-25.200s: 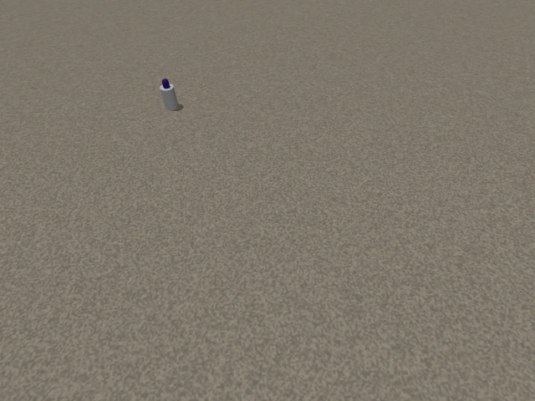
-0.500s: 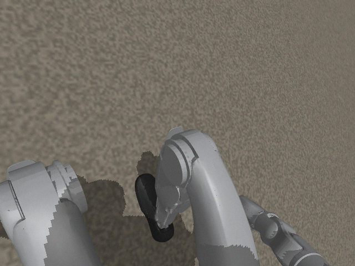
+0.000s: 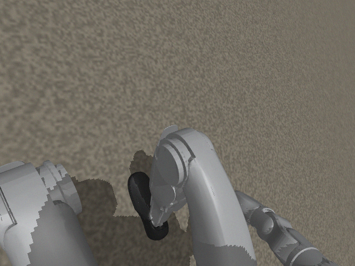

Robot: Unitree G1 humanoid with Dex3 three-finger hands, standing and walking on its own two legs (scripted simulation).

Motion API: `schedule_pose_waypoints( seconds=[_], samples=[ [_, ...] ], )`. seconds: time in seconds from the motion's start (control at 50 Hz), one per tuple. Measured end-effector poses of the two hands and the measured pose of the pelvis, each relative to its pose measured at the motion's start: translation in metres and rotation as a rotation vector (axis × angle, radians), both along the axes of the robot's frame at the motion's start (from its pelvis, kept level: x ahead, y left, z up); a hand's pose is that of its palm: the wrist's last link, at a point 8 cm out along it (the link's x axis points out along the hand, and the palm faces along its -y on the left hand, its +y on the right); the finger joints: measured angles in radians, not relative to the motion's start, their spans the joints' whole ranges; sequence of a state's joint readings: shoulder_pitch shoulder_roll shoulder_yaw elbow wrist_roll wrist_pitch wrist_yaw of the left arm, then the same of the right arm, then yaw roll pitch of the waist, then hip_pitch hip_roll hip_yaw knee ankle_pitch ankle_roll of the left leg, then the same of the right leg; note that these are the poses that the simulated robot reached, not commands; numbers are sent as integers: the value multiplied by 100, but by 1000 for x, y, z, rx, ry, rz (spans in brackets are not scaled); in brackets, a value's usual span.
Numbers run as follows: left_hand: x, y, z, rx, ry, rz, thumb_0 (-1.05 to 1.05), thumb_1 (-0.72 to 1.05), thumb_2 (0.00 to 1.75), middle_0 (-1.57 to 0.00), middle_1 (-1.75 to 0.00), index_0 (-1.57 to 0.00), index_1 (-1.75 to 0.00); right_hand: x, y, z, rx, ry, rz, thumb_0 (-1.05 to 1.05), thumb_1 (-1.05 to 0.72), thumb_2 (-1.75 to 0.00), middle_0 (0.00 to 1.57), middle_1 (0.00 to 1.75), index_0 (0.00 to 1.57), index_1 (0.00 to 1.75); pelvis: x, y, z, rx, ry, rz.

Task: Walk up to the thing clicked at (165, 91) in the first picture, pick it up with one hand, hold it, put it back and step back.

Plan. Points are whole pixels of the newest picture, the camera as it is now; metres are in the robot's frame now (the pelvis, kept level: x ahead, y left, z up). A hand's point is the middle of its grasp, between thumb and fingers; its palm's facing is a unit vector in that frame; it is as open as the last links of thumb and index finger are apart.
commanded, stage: loosen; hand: left
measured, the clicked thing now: out of the picture +0.44 +0.34 -0.18
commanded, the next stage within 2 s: open in 0.14 s
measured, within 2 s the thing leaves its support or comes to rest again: rests again in 0.56 s
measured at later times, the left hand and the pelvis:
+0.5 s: hand out of the picture +0.44 +0.35 -0.16, palm faces +0.56 -0.83 +0.02, open 13.0 cm; pelvis +0.00 +0.00 +0.00, yaw -1 degrees
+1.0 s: hand out of the picture +0.43 +0.39 -0.13, palm faces +0.59 -0.81 +0.01, open 17.0 cm; pelvis +0.00 +0.00 +0.01, yaw +0 degrees
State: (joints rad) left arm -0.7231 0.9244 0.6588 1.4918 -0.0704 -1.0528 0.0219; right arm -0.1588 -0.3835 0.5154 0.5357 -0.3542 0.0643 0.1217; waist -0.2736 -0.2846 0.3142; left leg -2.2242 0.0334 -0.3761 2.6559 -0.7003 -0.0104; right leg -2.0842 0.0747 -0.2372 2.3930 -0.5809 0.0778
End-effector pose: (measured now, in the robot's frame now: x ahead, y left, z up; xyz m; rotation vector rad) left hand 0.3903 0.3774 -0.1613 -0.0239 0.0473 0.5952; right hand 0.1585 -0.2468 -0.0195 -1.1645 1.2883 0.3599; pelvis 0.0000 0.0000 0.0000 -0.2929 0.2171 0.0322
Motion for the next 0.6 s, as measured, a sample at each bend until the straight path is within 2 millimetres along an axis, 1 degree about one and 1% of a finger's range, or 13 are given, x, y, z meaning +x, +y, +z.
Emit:
schedule_pose_waypoints(
  seconds=[0.12,0.2,0.4,0.5,0.6],
  samples=[
    [2,0,0,2,-1,-11,0,-57,105,-66,-94,-64,-92,0,1,2,-3,-2,5,0,-91,-90,21,30,21,30,-1,1,0,-5,-3,-4],
    [1,0,0,-6,-4,0,-1,-54,98,-67,-89,-66,-87,-1,2,3,-4,-1,7,0,-91,-90,21,30,21,30,0,2,1,-9,-4,-5],
    [2,1,-1,-5,-15,-3,-2,-48,66,-71,-72,-71,-71,-1,4,5,-12,0,13,0,-92,-90,21,30,21,30,-1,3,1,-15,-6,-5],
    [2,3,-1,-7,-18,-2,-2,-49,48,-66,-60,-66,-59,-1,6,6,-14,1,12,0,-92,-90,21,30,21,30,-1,4,2,-19,-5,-6],
    [2,3,-1,-11,-11,-6,-2,-53,35,-58,-48,-58,-48,0,8,7,-13,3,12,0,-91,-90,21,30,21,30,-1,5,3,-23,-3,-5]
  ],
)
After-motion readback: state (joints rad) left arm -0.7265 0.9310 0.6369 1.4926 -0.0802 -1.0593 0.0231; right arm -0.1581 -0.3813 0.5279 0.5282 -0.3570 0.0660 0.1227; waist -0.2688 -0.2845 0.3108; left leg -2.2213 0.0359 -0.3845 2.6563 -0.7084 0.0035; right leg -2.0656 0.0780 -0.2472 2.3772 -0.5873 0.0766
